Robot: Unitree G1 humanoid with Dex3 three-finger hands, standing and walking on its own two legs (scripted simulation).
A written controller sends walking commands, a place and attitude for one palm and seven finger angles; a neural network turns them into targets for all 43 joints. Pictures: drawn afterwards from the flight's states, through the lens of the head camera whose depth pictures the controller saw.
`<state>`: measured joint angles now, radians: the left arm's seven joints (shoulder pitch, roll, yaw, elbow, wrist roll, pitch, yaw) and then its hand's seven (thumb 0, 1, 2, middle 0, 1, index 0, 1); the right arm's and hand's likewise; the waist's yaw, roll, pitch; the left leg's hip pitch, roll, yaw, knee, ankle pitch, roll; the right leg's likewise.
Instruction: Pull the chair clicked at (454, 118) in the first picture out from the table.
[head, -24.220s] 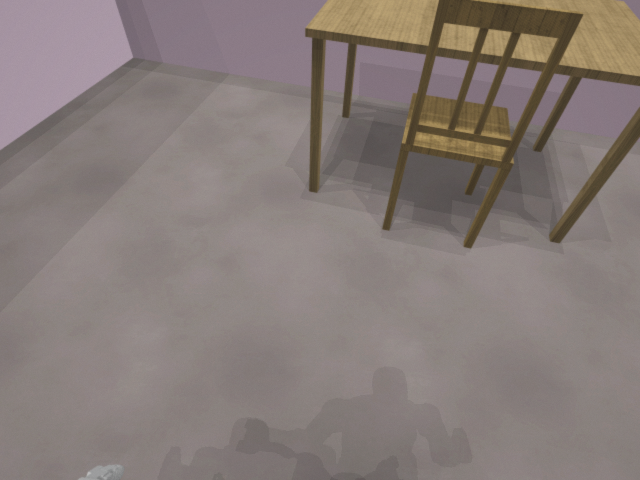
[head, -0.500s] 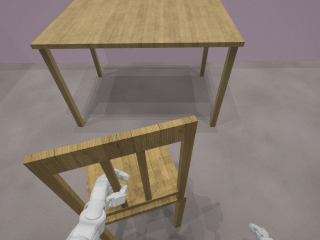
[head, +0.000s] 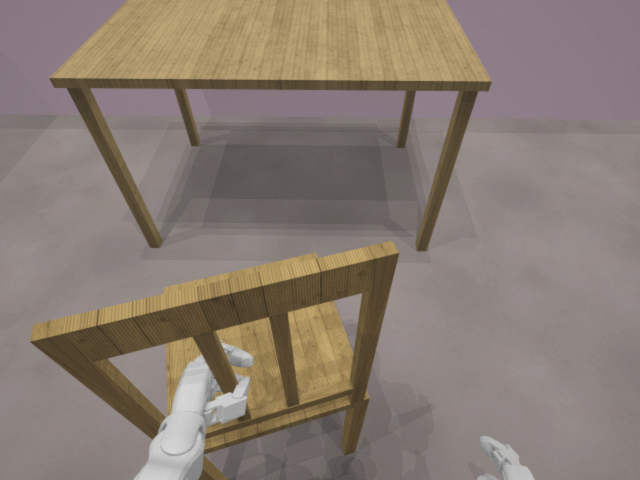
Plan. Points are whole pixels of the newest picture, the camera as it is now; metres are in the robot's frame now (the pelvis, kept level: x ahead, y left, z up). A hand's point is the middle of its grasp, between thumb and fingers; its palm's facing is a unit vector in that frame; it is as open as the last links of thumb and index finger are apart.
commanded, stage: open the thumb and straighten the fingers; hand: left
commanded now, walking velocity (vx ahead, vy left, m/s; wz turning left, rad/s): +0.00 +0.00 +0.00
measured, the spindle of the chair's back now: (227, 381) +0.27 +0.14 -0.08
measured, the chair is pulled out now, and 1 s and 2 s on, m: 0.68 0.68 0.68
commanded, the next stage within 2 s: draw the fingers out of the gap in 0.68 s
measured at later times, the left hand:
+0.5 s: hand (230, 390) +0.25 +0.14 -0.07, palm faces -0.03 -0.99 -0.16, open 15.2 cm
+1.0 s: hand (217, 430) +0.20 +0.15 -0.07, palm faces -0.02 -0.99 -0.17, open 17.5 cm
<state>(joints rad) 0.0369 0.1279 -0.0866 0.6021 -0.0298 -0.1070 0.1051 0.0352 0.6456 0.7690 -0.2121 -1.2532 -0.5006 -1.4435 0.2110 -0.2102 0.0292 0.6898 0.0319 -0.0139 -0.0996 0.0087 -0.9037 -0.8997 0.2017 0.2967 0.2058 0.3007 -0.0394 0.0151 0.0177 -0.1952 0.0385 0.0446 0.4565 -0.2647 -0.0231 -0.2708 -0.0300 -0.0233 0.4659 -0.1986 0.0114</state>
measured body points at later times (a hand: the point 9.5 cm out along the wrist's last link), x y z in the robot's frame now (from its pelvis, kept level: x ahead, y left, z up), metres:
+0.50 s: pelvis +0.01 +0.00 -0.03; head +0.05 -0.02 +0.42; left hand +0.25 +0.19 -0.06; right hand +0.18 -0.24 -0.13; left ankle -0.02 +0.13 -0.74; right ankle +0.03 -0.13 -0.74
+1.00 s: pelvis +0.02 +0.00 -0.04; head +0.05 -0.01 +0.41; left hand +0.20 +0.20 -0.06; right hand +0.19 -0.24 -0.12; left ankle -0.02 +0.13 -0.74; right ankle +0.03 -0.13 -0.74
